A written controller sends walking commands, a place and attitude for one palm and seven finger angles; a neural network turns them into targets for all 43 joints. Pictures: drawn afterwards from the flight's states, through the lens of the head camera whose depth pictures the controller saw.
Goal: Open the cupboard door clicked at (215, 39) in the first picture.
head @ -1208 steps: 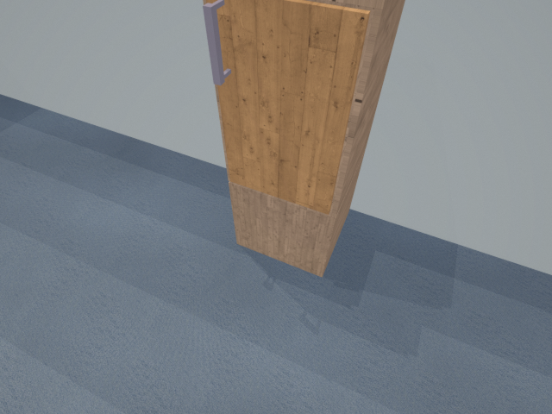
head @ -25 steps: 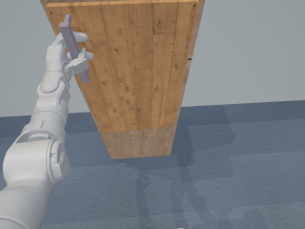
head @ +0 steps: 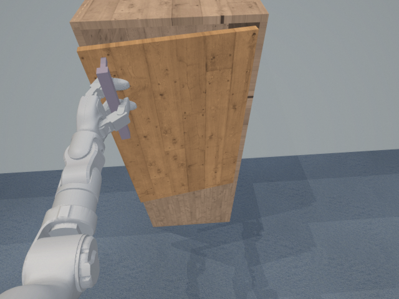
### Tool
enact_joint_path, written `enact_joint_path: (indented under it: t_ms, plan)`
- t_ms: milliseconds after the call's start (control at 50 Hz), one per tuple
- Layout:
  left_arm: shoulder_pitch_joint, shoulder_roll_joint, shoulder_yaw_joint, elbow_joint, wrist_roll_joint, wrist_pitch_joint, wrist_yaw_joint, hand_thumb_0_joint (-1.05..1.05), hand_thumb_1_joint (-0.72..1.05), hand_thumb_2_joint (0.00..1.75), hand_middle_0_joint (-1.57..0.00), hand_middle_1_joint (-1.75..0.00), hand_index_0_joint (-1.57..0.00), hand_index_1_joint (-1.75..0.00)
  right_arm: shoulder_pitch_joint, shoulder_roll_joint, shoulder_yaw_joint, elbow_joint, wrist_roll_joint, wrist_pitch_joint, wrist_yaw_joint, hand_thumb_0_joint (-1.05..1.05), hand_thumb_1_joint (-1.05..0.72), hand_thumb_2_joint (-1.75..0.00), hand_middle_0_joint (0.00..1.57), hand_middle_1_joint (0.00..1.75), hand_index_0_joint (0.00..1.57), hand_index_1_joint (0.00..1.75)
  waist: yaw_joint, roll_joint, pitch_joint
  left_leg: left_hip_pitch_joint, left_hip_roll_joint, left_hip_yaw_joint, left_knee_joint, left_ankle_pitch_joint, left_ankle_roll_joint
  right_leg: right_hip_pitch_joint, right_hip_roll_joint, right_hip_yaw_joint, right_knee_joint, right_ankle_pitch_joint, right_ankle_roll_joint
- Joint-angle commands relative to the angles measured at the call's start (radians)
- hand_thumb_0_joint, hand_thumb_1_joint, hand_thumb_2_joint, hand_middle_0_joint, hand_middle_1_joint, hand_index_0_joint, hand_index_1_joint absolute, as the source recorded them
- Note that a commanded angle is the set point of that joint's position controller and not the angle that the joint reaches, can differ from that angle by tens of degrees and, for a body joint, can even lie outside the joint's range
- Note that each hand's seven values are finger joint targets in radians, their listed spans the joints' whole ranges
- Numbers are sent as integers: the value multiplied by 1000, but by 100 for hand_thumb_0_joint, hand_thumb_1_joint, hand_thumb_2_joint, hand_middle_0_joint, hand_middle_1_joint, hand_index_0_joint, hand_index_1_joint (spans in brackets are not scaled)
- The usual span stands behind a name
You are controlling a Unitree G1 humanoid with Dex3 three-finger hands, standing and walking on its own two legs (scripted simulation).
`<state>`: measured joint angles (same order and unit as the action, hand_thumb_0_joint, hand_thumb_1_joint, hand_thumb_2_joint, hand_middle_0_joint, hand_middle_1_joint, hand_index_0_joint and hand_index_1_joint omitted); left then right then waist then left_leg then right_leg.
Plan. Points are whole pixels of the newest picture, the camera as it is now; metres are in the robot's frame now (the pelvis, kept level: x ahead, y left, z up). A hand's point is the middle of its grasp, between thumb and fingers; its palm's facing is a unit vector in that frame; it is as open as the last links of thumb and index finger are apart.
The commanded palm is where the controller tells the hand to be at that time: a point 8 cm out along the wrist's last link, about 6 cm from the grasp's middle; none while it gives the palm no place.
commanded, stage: pull the door open along its arc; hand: left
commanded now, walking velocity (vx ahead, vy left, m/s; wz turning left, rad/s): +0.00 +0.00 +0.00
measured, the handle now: (115, 101) +0.49 +0.17 +0.15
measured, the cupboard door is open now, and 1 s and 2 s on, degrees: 10 41 43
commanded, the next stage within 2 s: open thumb and fingers to let go in 0.60 s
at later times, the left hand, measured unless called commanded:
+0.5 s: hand (176, 168) +0.30 +0.03 +0.16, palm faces +0.30 -0.95 +0.00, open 6.1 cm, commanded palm +0.22 +0.06 +0.15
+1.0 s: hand (171, 174) +0.29 +0.04 +0.15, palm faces +0.41 -0.91 +0.01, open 8.0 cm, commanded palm +0.25 +0.07 +0.15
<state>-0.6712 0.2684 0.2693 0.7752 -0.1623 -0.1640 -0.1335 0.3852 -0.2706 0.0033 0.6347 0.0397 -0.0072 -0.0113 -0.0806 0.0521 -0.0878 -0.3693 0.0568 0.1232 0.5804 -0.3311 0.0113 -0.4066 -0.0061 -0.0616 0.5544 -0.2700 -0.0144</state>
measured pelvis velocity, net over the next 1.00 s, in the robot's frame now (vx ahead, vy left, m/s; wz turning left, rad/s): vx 0.00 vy -0.04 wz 0.05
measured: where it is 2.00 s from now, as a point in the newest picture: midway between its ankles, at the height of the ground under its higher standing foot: outside the picture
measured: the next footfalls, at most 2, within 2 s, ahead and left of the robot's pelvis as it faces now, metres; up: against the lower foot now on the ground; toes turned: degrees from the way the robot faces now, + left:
none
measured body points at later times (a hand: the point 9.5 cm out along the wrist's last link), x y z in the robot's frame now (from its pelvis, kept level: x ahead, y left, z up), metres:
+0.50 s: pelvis +0.00 -0.02 +0.01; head -0.03 -0.05 +0.45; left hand +0.28 +0.08 +0.16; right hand +0.23 -0.19 -0.07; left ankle -0.03 +0.11 -0.73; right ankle +0.00 -0.11 -0.73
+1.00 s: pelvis +0.00 -0.04 +0.01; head -0.03 -0.08 +0.45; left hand +0.27 +0.09 +0.16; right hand +0.19 -0.25 -0.10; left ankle -0.02 +0.12 -0.73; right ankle +0.00 -0.11 -0.73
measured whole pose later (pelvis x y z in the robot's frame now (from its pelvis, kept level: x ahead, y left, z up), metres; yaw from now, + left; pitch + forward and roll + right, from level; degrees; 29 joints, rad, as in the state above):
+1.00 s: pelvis +0.00 -0.04 +0.01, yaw +3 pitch -3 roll +0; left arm -0.02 -0.11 -0.21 -0.19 0.02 0.27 0.57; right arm 0.13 -0.20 0.00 0.64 -0.03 0.11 0.01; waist 0.02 0.07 -0.02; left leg -0.16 0.05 -0.04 0.50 -0.29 -0.03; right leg -0.18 0.02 -0.12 0.50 -0.28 -0.07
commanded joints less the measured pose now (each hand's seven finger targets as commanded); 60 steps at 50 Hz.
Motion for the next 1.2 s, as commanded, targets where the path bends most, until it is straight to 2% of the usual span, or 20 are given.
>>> enact_joint_path:
  t_ms: [0,40,60,80,100,120,160,260,300,320,380,460,540,680,720,780,900,1020,1080,1180]
  plan:
    - [-112,120,-9,-433,-30,6,11,0,90,90,-40,-135,-40,-135,-96,-114,-44,-176,15,-56,4,0,-90,-90,20,30,20,30,99,-64,-324,151,-39,-60,-63,484,21,285,22,7,-27,507,-10]
    - [-11,65,-44,-529,-39,42,26,0,90,90,-40,-135,-40,-135,-140,-103,-40,-190,22,-59,5,0,-90,-90,20,30,20,30,105,-94,-279,160,-36,-57,-79,475,20,296,19,2,-39,506,-8]
    - [-37,22,67,-640,-101,61,161,0,90,90,-40,-135,-40,-135,-192,-70,-34,-201,22,-72,9,0,-90,-90,20,30,20,30,171,-99,-249,120,-46,-60,-88,428,7,292,23,-8,-62,440,-7]
    - [6,-79,-40,-691,-73,82,226,0,90,90,-40,-135,-40,-135,-215,-63,-30,-191,13,-79,17,0,-90,-90,20,30,20,30,141,-81,-218,147,-41,-61,-101,400,0,272,23,-9,-64,403,-6]
    - [58,-128,-74,-717,-63,104,267,0,90,90,-40,-135,-40,-135,-226,-59,-29,-187,12,-82,23,0,-90,-90,20,30,20,30,137,-86,-177,154,-35,-67,-109,384,-4,249,23,-17,-72,373,-5]
    - [79,-137,-92,-750,-47,120,310,0,90,90,-40,-135,-40,-135,-236,-61,-28,-182,6,-81,25,0,-90,-90,20,30,20,30,131,-139,-155,152,-33,-76,-112,376,-4,253,21,-23,-75,348,-4]
    - [106,-183,-146,-875,7,164,395,0,90,90,-40,-135,-40,-135,-263,-47,-26,-187,-11,-71,31,0,-90,-90,20,30,20,30,135,-75,-193,187,-37,-71,-114,395,-7,275,13,-13,-66,367,-6]
    - [221,-354,-329,-1059,100,288,560,0,90,90,-40,-135,-40,-135,-327,-13,-24,-194,-36,-25,41,0,-90,-90,20,30,20,30,118,-109,-183,230,-35,-86,-112,384,-10,300,4,-15,-91,351,-12]
    - [284,-417,-397,-1112,138,332,613,0,90,90,-40,-135,-40,-135,-352,1,-22,-198,-47,-5,49,0,-90,-90,20,30,20,30,120,-106,-175,236,-39,-91,-109,389,-10,310,0,-16,-95,361,-17]
    - [329,-423,-411,-1121,158,350,636,0,90,90,-40,-135,-40,-135,-366,3,-24,-196,-51,6,52,0,-90,-90,20,30,20,30,124,-131,-174,237,-38,-95,-105,381,-9,318,-2,-13,-106,356,-18]
    - [404,-471,-468,-1167,211,403,701,0,90,90,-40,-135,-40,-135,-407,19,-16,-191,-58,39,67,0,-90,-90,20,30,20,30,129,-111,-147,234,-45,-97,-94,381,-11,319,-10,0,-119,354,-26]
    - [488,-556,-540,-1182,200,457,737,0,90,90,-40,-135,-40,-135,-474,28,-7,-181,-57,73,88,0,-90,-90,20,30,20,30,132,-122,-103,225,-49,-109,-77,350,-13,289,-14,3,-142,298,-28]
    - [602,-579,-586,-1265,177,480,729,0,90,90,-40,-135,-40,-135,-501,38,-1,-191,-55,95,101,0,-90,-90,20,30,20,30,142,-125,-117,221,-54,-112,-62,358,-13,313,-26,16,-140,356,-21]
    - [292,-471,-481,-1127,174,450,757,0,90,90,-40,-135,-40,-135,-519,37,13,-146,-55,78,50,0,-90,-90,20,30,20,30,118,-192,-58,197,-80,-124,-58,222,1,248,-50,77,-230,126,3]
    - [291,-455,-460,-1107,180,435,759,0,76,84,-39,-134,-39,-134,-513,39,7,-142,-57,66,39,0,-90,-90,20,30,20,30,128,-197,-61,200,-83,-131,-62,211,3,256,-55,91,-246,97,6]
    - [352,-472,-473,-1122,190,411,749,0,55,75,-38,-131,-38,-131,-488,41,3,-154,-63,62,32,0,-90,-90,20,30,20,30,139,-186,-127,196,-87,-134,-75,245,2,324,-64,91,-204,219,13]
    - [412,-456,-492,-1201,209,365,714,0,13,57,-35,-127,-35,-127,-447,38,-6,-177,-66,59,24,0,-90,-90,20,30,20,30,129,-156,-176,207,-82,-133,-80,293,2,374,-58,70,-142,391,18]
    - [324,-454,-516,-1176,205,344,695,0,-29,39,-32,-122,-32,-122,-464,34,-4,-167,-62,37,5,0,-90,-90,20,30,20,30,103,-185,-55,211,-82,-140,-67,215,9,271,-57,81,-218,148,13]
    - [303,-454,-504,-1152,201,345,702,0,-50,30,-30,-120,-30,-120,-464,35,-3,-161,-65,27,0,0,-90,-90,20,30,20,30,110,-165,-68,220,-88,-139,-69,208,8,270,-56,81,-223,106,7]
    - [295,-491,-514,-1103,211,365,721,0,-50,30,-27,-105,-27,-105,-460,39,-5,-155,-67,27,10,0,-90,-90,20,30,20,30,120,-131,-93,235,-86,-133,-83,237,3,270,-35,33,-190,117,-12]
